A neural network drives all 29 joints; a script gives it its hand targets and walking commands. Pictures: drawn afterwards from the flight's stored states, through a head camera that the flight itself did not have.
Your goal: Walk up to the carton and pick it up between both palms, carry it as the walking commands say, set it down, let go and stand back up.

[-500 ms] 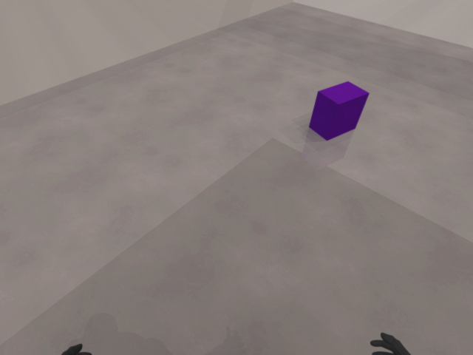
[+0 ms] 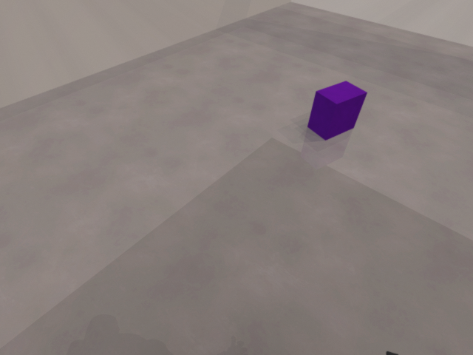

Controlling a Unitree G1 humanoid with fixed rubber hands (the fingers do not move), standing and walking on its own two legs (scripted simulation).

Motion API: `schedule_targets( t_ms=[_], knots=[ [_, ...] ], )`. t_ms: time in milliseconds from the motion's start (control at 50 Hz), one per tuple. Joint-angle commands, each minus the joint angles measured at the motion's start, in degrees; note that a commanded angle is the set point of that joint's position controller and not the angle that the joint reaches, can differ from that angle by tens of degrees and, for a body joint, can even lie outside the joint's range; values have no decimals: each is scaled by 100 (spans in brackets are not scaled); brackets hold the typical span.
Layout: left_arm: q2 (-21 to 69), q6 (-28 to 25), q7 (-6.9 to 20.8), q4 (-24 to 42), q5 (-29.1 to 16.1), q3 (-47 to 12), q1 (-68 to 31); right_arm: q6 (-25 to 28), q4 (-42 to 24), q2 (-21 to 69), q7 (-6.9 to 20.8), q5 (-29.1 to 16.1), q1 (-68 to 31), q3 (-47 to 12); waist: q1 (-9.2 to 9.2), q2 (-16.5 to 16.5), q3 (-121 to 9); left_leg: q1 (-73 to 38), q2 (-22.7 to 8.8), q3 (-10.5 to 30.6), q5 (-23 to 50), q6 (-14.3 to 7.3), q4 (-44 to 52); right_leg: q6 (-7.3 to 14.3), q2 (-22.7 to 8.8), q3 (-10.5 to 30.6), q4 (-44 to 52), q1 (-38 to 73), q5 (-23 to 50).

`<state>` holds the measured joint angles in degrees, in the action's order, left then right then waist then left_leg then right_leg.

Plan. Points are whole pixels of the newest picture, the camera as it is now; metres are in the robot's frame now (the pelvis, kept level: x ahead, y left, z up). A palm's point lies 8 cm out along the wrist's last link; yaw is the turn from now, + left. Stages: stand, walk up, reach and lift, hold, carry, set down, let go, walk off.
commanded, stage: walk up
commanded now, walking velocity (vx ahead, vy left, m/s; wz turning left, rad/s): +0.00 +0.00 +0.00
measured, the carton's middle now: (335, 110) +1.81 -0.75 -0.63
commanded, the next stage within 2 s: none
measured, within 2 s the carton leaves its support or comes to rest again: neither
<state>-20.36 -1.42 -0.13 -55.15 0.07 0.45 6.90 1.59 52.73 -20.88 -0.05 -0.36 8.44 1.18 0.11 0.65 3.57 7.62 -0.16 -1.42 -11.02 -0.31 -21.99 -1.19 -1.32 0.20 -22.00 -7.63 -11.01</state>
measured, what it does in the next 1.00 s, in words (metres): walks ahead, turning right: right foot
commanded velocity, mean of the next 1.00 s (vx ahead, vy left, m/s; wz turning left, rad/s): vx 0.41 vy -0.01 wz -0.31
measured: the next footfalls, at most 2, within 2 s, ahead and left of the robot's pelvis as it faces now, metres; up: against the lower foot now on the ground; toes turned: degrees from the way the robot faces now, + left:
right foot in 0.60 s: +0.14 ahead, -0.25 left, +0.00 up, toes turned -16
left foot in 1.16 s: +0.54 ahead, -0.15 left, +0.00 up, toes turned -10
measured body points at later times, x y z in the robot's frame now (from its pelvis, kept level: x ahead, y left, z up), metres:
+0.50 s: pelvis +0.03 -0.06 +0.00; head +0.04 -0.06 +0.45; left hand +0.18 +0.20 -0.13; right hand +0.03 -0.37 -0.13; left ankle +0.01 +0.12 -0.74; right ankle +0.09 -0.22 -0.69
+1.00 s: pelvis +0.24 -0.20 +0.00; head +0.28 -0.25 +0.45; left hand +0.20 +0.05 -0.12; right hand +0.34 -0.46 -0.14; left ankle +0.40 -0.07 -0.67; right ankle +0.10 -0.24 -0.74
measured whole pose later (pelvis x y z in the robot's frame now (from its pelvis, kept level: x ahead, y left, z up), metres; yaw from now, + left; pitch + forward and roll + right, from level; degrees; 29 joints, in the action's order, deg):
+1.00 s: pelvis +0.24 -0.20 +0.00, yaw -18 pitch +2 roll +4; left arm -8.2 -4.9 -0.3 -60.1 1.6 1.6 28.3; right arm -0.5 49.8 -12.7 3.0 1.2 2.5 3.9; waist 6.4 1.4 4.2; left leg 36.9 -4.9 -5.2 -5.4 1.9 -48.9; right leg 2.6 -0.8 2.3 -13.6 1.3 -17.1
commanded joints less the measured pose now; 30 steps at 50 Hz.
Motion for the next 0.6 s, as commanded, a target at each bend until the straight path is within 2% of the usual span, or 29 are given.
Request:
schedule_targets(
  t_ms=[0, 60, 120, 160, 180, 200, 220, 240, 260, 280, 300, 320, 340, 360, 380, 420, 440, 460, 480, 500, 520, 540, 560, 580],
  knots=[
    [-1051, -69, -54, 216, -6, 214, -179, 83, -187, -1053, -70, 9, -241, 217, 41, -186, -286, 38, -724, 622, 185, -118, 586, 238, -594, 497, 389, -7, 494],
    [-1047, -92, -55, 169, -24, 198, -224, 96, -195, -997, -55, 10, -151, 209, -13, -82, -412, -71, -731, 597, 230, -100, 520, 223, -626, 514, 481, 33, 379],
    [-1052, -84, -83, 141, 3, 197, -246, 85, -98, -941, -39, 4, -111, 188, -37, -163, -329, -20, -736, 599, 365, -99, 547, 230, -595, 489, 478, 18, 471],
    [-1106, -79, -75, 103, 1, 219, -198, 80, -84, -1066, -62, 21, -154, 233, 12, -61, -333, 41, -707, 538, 310, -96, 586, 230, -645, 489, 472, 83, 604],
    [-623, 339, 248, 157, 80, 440, -562, -212, 403, -1060, -222, 232, 1292, 534, -373, -367, -488, -1027, -1847, 2258, -3022, -502, 816, 104, 87, -531, -1359, -1582, -2201],
    [-476, 441, 461, 774, 218, 302, -1252, -266, 66, -1709, -276, 255, 1263, 714, -748, 1129, 64, -1460, -2853, 2993, -3999, -743, 1701, 26, -13, -81, -3046, -3892, -1716],
    [-463, 501, 554, 965, 355, 378, -1230, -257, -33, -1558, -284, 211, 959, 641, -525, 921, 415, -662, -2933, 2667, -3606, -689, 1686, -47, -467, 441, -3598, -3968, -1161],
    [-514, 498, 602, 906, 363, 366, -1059, -197, -45, -1286, -291, 165, 729, 578, -394, 567, 382, -311, -2644, 2099, -2982, -614, 1477, -70, -500, 409, -3937, -3608, -698],
    [-482, 462, 660, 785, 338, 372, -694, -137, -95, -1144, -289, 142, 513, 564, -195, 643, 237, -302, -2430, 1717, -2779, -472, 1501, -76, -446, 297, -4025, -3487, -413],
    [-322, 398, 682, 670, 337, 420, -476, -83, -34, -937, -298, 139, 531, 575, -167, 675, 41, -335, -2313, 1386, -2410, -347, 1442, -49, -483, 373, -4164, -3418, -270],
    [-272, 374, 717, 624, 303, 444, -374, -9, -22, -839, -298, 165, 626, 538, -132, 564, -34, -513, -2242, 1076, -2018, -338, 1499, -79, -455, 232, -3964, -3363, -222],
    [-160, 372, 747, 613, 252, 417, -321, 5, -48, -811, -271, 179, 587, 575, -130, 681, -239, -615, -2171, 767, -1652, -337, 1469, -129, -381, 72, -3839, -3254, -349],
    [-202, 397, 739, 666, 235, 433, -269, 28, -214, -884, -244, 249, 331, 610, 5, 854, -337, -363, -2104, 529, -1661, -362, 1453, -121, -421, -33, -3696, -2762, -549],
    [-159, 396, 752, 704, 191, 401, -300, 40, -232, -855, -209, 267, 387, 602, -43, 961, -298, -369, -2114, 389, -1675, -403, 1419, -123, -444, -107, -3401, -2744, -749],
    [-107, 420, 765, 831, 170, 388, -468, 56, -258, -904, -182, 301, 465, 634, -91, 1124, -220, 38, -2200, 318, -1984, -389, 1505, -104, -505, -187, -3172, -2443, -753],
    [-52, 401, 768, 932, 86, 379, -446, 75, -247, -949, -97, 318, 391, 640, 7, 1532, 67, 741, -1937, -127, -2166, -267, 1512, -33, -608, -301, -2403, -1626, -747],
    [-33, 334, 677, 808, 42, 367, -209, 58, -256, -855, 7, 345, 324, 556, 5, 1689, 114, 929, -1767, -269, -2293, -231, 1447, -32, -509, -498, -2193, -1276, -900],
    [-46, 275, 599, 702, 6, 374, 164, 66, -180, -721, 100, 327, 258, 553, 187, 1671, 102, 1107, -1652, -329, -2591, -280, 1201, -58, -434, -670, -2028, -880, -818],
    [-95, 209, 537, 535, 32, 382, 524, 39, -231, -724, 124, 329, 111, 573, 346, 1187, -40, 1421, -1522, -563, -3023, -292, 769, -44, -325, -996, -1845, -260, -578],
    [-332, 154, 452, 231, 36, 439, 1156, 20, -251, -630, 139, 376, 100, 572, 601, 541, -220, 1754, -1214, -875, -3384, -263, -298, -43, -235, -1042, -1623, 353, -715],
    [-738, 96, 372, -116, 90, 590, 2012, 59, -300, -341, 154, 402, -6, 524, 1061, -1012, -316, 2266, -595, -1370, -3338, -154, -2391, 104, -388, -476, -814, 811, -1557],
    [-1109, 25, 281, -239, 255, 697, 2820, 76, -652, 46, 193, 303, -46, 364, 1335, -2864, -320, 3305, -151, -888, -3137, -1, -4621, 471, -1458, 2054, 730, 1106, -3401],
    [-1375, -4, 202, -51, 319, 722, 2241, 92, -795, 202, 214, 290, 104, 281, 918, -2962, -9, 3532, -361, 22, -2239, 23, -5437, 784, -2185, 4072, 1947, 172, -4885],
    [-1257, -28, 154, 204, 305, 672, 1719, 71, -755, 64, 261, 348, 70, 335, 629, -1997, 563, 3849, -565, 84, -1297, -39, -5637, 846, -2293, 4190, 2250, -215, -4991]
  ],
)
